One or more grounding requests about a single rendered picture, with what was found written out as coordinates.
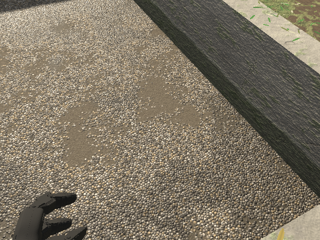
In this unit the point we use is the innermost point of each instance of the left robot hand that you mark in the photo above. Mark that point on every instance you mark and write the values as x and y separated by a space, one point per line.
32 225

